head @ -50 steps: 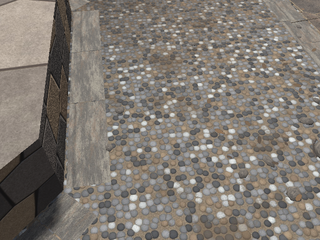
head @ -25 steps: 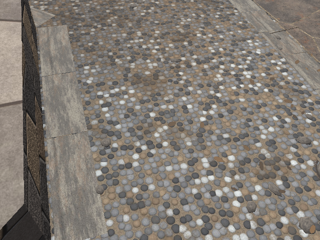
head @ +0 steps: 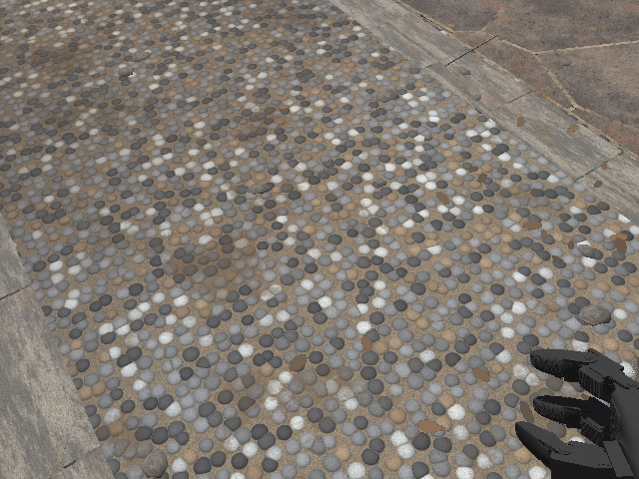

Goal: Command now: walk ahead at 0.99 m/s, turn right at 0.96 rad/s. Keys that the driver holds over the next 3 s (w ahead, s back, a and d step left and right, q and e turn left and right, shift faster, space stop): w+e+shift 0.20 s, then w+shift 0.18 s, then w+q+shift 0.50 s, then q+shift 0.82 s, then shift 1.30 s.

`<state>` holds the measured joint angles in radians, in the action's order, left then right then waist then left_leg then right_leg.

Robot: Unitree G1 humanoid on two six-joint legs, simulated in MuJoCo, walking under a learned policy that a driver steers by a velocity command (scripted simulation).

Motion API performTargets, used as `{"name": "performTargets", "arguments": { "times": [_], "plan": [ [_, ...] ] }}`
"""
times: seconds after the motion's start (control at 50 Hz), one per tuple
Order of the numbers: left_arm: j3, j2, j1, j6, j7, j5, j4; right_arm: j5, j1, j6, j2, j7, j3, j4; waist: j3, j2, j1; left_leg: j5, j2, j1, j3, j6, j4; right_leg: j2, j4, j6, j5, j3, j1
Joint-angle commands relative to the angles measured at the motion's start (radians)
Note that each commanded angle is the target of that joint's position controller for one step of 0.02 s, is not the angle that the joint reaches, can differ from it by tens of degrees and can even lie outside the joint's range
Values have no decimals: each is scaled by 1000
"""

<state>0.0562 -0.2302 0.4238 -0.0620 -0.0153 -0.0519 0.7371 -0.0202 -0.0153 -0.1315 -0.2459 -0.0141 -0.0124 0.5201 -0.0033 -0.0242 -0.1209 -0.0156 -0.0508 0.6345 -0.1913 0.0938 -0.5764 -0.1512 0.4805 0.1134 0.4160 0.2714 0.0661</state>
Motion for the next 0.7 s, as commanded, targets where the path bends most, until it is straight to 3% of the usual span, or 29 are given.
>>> {"name": "performTargets", "arguments": {
  "times": [0.02,0.04,0.06,0.08,0.1,0.12,0.14,0.16,0.18,0.2,0.22,0.24,0.28,0.34,0.38,0.4,0.44,0.48,0.5,0.52,0.54,0.56,0.58,0.6,0.62,0.64,0.66,0.7],
  "plan": [
    [51,-151,-48,7,-10,2,-56,-33,12,-23,-157,1,-78,-57,10,157,102,56,65,-365,70,-18,107,146,-34,75,-195,210,175],
    [49,-152,-76,9,-3,16,-70,-30,169,-31,-202,2,-107,-24,114,169,193,96,51,-516,82,-55,87,125,148,37,-366,178,142],
    [26,-98,-116,7,12,47,-108,-24,418,-24,-239,-5,-120,19,305,143,309,228,-75,-855,-1,-101,-22,109,460,-3,-354,102,279],
    [-11,43,48,-6,22,12,-147,33,515,-17,-326,5,-127,47,462,-343,207,655,-333,-1193,-587,-260,175,-9,839,-39,188,-5,624],
    [-19,-41,68,-8,14,-44,-152,37,462,-14,-283,22,-121,45,410,-476,194,997,-412,-1148,-864,-297,303,107,1009,-36,99,-64,814],
    [-2,-117,-45,2,7,-32,-142,31,387,-1,-182,11,-103,20,226,-308,233,912,-355,-1019,-678,-263,306,152,1053,-45,-11,-115,876],
    [7,-151,-149,5,8,2,-153,26,383,13,-163,4,-100,47,117,-123,252,655,-301,-895,-453,-229,284,187,1022,-48,-72,-154,862],
    [12,-148,-221,3,12,24,-176,35,378,19,-164,4,-99,71,60,-27,244,470,-253,-796,-319,-212,280,215,975,-46,-106,-157,827],
    [17,-136,-240,10,22,18,-193,42,362,19,-142,3,-88,95,16,-23,212,376,-226,-718,-221,-208,296,246,945,-45,-132,-152,794],
    [16,-121,-244,21,29,3,-202,39,351,16,-108,6,-78,121,-12,-62,192,325,-210,-674,-147,-205,313,268,925,-43,-129,-155,778],
    [10,-94,-240,29,34,-9,-207,31,355,14,-73,15,-67,151,-29,-80,177,288,-197,-637,-101,-211,327,279,914,-42,-120,-156,770],
    [4,-75,-233,35,36,-12,-209,20,350,12,-56,22,-61,173,-46,-80,154,255,-188,-602,-60,-216,340,284,880,-39,-117,-145,772],
    [-3,-65,-256,34,40,1,-216,17,346,6,-95,24,-68,202,-97,-52,130,168,-202,-551,-1,-241,381,273,805,-51,-190,-123,800],
    [-3,-94,-326,28,51,14,-228,27,344,-1,-159,18,-80,226,-151,-9,124,77,-196,-526,131,-241,455,250,573,-55,-361,-144,778],
    [-8,-94,-432,14,66,20,-253,17,406,0,-179,13,-78,259,-185,23,162,41,-200,-529,201,-229,521,233,410,-37,-458,-216,707],
    [-12,-84,-495,6,75,28,-271,3,467,4,-171,15,-70,292,-199,47,186,-1,-199,-553,218,-233,542,217,338,-27,-464,-254,670],
    [-12,-78,-547,-10,89,26,-300,-13,499,17,-207,18,-64,327,-214,4,173,-218,-219,-622,214,-249,524,201,234,-11,-420,-313,596],
    [12,-126,-507,-15,88,28,-307,-6,510,29,-259,10,-65,347,-128,-88,112,-721,-237,-704,230,-247,377,128,194,8,-311,-351,433],
    [38,-181,-382,-14,78,24,-288,4,509,34,-277,6,-64,362,-27,-138,26,-885,-245,-695,216,-239,229,105,186,31,-279,-338,245],
    [67,-225,-138,-6,59,17,-225,8,464,41,-290,2,-61,364,90,-157,-122,-889,-205,-558,240,-211,-24,103,143,43,-315,-332,-76],
    [87,-290,82,9,34,28,-158,25,458,36,-216,1,-38,329,252,-75,-181,-401,-127,-246,199,-174,-395,295,210,42,-181,-89,-484],
    [82,-368,67,-11,37,67,-145,-5,627,12,-22,12,8,295,478,266,-8,480,36,-27,61,-162,-745,539,-9,129,271,435,-651],
    [60,-250,83,-22,42,68,-128,-54,507,-7,-131,9,-21,283,427,235,-58,455,20,58,-13,-173,-847,532,-201,110,411,572,-536],
    [41,-188,28,-32,44,57,-100,-76,385,-5,-149,3,-37,244,191,184,-45,395,-11,165,28,-167,-869,515,-214,90,300,410,-386],
    [34,-160,-31,-41,47,54,-79,-57,346,0,-118,-3,-31,234,84,101,0,324,-57,160,45,-166,-828,495,-223,81,121,268,-231],
    [28,-120,-91,-51,50,65,-62,-29,343,16,-104,-4,-37,246,23,70,54,262,-98,98,51,-167,-788,447,-235,55,-9,128,-89],
    [21,-78,-132,-59,52,80,-49,-31,405,38,-71,5,-37,260,23,119,111,214,-130,28,37,-165,-770,430,-247,48,-87,33,-7],
    [19,-39,-181,-65,55,61,-22,-39,421,81,-39,18,-40,268,-17,115,146,212,-159,5,49,-162,-744,407,-297,27,-208,-130,68]
  ]
}}
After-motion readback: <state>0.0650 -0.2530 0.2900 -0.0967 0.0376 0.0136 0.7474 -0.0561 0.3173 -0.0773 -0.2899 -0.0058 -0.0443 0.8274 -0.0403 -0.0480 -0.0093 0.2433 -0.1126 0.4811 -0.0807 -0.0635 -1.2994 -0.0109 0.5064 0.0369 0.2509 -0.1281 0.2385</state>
